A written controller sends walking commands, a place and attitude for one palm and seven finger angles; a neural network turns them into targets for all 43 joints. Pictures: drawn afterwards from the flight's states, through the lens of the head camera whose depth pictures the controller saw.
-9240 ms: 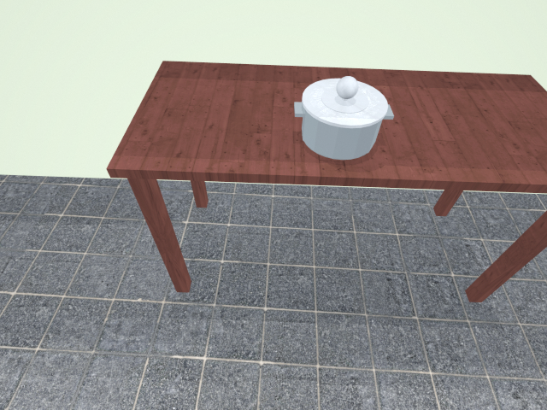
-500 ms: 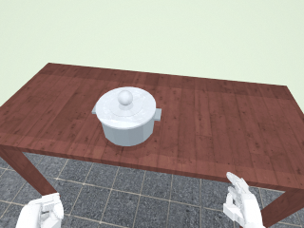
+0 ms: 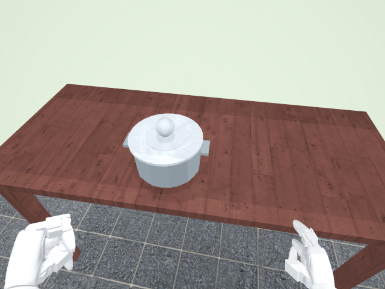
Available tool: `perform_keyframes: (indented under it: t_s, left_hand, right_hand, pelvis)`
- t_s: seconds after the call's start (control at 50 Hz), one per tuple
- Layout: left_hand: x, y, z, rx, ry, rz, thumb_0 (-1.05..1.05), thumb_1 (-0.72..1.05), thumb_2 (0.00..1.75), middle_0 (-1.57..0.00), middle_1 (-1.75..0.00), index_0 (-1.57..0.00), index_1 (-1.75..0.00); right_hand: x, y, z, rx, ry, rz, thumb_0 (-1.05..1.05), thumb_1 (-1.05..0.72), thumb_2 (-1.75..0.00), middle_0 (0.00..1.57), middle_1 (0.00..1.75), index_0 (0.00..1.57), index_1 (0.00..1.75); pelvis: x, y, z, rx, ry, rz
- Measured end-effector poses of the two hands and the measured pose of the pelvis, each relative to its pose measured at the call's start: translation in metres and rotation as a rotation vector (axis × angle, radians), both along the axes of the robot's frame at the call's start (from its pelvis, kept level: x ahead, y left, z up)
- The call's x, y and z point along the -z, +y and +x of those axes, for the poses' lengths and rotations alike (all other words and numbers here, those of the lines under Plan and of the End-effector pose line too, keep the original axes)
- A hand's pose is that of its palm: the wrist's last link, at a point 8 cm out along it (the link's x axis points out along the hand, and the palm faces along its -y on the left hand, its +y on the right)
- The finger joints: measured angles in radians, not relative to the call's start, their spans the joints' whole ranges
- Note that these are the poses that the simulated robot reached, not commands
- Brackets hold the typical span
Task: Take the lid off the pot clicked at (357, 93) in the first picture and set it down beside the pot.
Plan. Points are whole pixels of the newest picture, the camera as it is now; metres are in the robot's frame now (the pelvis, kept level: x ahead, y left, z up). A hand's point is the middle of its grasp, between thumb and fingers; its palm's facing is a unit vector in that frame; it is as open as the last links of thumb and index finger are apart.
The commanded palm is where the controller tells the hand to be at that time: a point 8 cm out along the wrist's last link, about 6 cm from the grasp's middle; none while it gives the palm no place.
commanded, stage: raise the hand higher, near the body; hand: left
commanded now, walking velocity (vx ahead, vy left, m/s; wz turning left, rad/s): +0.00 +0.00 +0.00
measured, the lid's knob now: (164, 127) +0.49 +0.14 +0.07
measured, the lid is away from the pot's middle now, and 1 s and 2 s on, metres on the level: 0.00 0.00 0.00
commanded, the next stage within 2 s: reach forward and open the fingers in 0.12 s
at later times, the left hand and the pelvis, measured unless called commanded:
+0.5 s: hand (60, 228) +0.18 +0.25 +0.10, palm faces -0.03 -0.11 -0.99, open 2.9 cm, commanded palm +0.16 +0.26 +0.15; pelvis -0.02 +0.00 +0.00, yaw -2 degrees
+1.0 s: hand (62, 207) +0.21 +0.25 +0.12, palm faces -0.18 -0.02 -0.98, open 7.9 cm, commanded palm +0.19 +0.25 +0.19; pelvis -0.05 +0.00 +0.00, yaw +1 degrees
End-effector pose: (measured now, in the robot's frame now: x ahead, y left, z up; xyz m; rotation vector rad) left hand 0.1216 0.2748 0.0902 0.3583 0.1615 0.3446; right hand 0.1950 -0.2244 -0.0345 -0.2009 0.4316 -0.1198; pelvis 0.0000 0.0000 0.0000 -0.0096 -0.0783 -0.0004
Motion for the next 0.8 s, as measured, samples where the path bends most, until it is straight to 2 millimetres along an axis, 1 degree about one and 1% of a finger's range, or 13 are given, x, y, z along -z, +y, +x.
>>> perform_keyframes:
  t_s: [0.1, 0.24, 0.32, 0.4, 0.46, 0.5, 0.56, 0.62, 0.7, 0.8]
  left_hand:
    - [-0.012, 0.0, 0.005, 0.016, -0.047, 0.019, 0.02, 0.9, 0.9, -1.3, -1.5, -1.3, -1.5]
    - [-0.036, -0.002, 0.012, 0.036, -0.136, 0.063, 0.02, 0.9, 0.9, -1.3, -1.5, -1.3, -1.5]
    - [-0.049, -0.013, 0.023, 0.118, -0.044, 0.449, 0.02, 0.88, 0.9, -1.29, -1.49, -1.29, -1.49]
    - [-0.055, -0.022, 0.031, 0.226, 0.074, 0.79, 0.01, 0.83, 0.92, -1.26, -1.42, -1.26, -1.43]
    - [-0.059, -0.021, 0.035, 0.289, 0.157, 0.986, 0.01, 0.76, 0.95, -1.24, -1.35, -1.24, -1.35]
    - [-0.061, -0.018, 0.039, 0.311, 0.205, 1.066, 0.01, 0.7, 0.98, -1.22, -1.29, -1.22, -1.29]
    - [-0.063, -0.012, 0.044, 0.33, 0.275, 1.1, 0.01, 0.61, 1.03, -1.19, -1.19, -1.19, -1.19]
    - [-0.064, -0.013, 0.045, 0.372, 0.319, 1.074, 0.01, 0.51, 1.09, -1.16, -1.09, -1.16, -1.09]
    - [-0.068, -0.02, 0.045, 0.463, 0.337, 1.086, 0.0, 0.39, 1.16, -1.12, -0.95, -1.12, -0.95]
    - [-0.079, -0.014, 0.055, 0.484, 0.33, 1.12, 0.0, 0.23, 1.24, -1.06, -0.77, -1.06, -0.78]
  right_hand:
    - [0.0, 0.001, 0.0, -0.002, -0.001, 0.002, 0.01, -0.9, -0.9, 0.21, 0.3, 0.17, 0.3]
    - [0.001, 0.001, -0.001, -0.007, -0.005, 0.006, 0.01, -0.9, -0.9, 0.21, 0.3, 0.16, 0.3]
    - [0.0, -0.003, 0.0, -0.037, 0.002, -0.009, 0.01, -0.9, -0.9, 0.21, 0.3, 0.17, 0.31]
    - [-0.001, -0.009, 0.002, -0.049, 0.012, -0.002, 0.01, -0.9, -0.9, 0.21, 0.3, 0.21, 0.34]
    - [-0.002, -0.013, 0.004, -0.046, 0.02, 0.009, 0.01, -0.9, -0.9, 0.21, 0.3, 0.24, 0.36]
    - [-0.002, -0.015, 0.004, -0.042, 0.023, 0.021, 0.01, -0.9, -0.9, 0.21, 0.3, 0.26, 0.37]
    - [-0.002, -0.017, 0.005, -0.035, 0.023, 0.038, 0.01, -0.9, -0.9, 0.21, 0.3, 0.28, 0.38]
    - [-0.002, -0.017, 0.005, -0.032, 0.021, 0.05, 0.01, -0.9, -0.9, 0.21, 0.3, 0.28, 0.38]
    - [-0.002, -0.015, 0.004, -0.033, 0.02, 0.047, 0.01, -0.9, -0.9, 0.21, 0.3, 0.27, 0.37]
    - [-0.003, -0.012, 0.003, -0.04, 0.026, 0.039, 0.01, -0.9, -0.9, 0.21, 0.3, 0.23, 0.34]
  pelvis:
    - [0.0, 0.002, 0.0, 0.002, -0.002, 0.0]
    - [0.0, 0.001, 0.001, 0.005, -0.004, 0.001]
    - [0.003, 0.0, -0.003, 0.006, 0.032, 0.003]
    - [0.004, -0.002, -0.01, 0.034, 0.056, 0.006]
    - [0.004, -0.004, -0.015, 0.038, 0.061, 0.007]
    - [0.004, -0.005, -0.018, 0.033, 0.058, 0.005]
    - [0.002, -0.006, -0.022, 0.021, 0.05, 0.003]
    - [0.001, -0.005, -0.026, 0.009, 0.041, 0.002]
    - [-0.001, -0.006, -0.031, -0.004, 0.026, 0.001]
    - [-0.002, -0.007, -0.039, -0.015, 0.012, -0.002]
